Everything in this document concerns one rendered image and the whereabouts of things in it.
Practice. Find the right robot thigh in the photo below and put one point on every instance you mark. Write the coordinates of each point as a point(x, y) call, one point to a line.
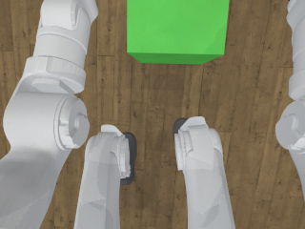
point(208, 199)

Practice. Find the right robot upper arm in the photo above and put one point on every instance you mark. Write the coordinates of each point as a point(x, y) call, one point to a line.
point(290, 133)

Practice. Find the robot right forearm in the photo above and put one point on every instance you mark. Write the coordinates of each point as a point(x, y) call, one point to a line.
point(296, 20)

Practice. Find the carton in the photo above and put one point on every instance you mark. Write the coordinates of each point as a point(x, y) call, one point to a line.
point(176, 31)

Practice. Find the robot left foot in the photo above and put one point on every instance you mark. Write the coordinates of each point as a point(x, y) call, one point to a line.
point(133, 154)

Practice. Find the left robot upper arm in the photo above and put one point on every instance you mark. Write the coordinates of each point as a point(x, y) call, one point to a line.
point(42, 129)

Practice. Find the robot left forearm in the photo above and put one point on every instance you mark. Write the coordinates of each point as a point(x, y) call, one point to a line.
point(62, 40)

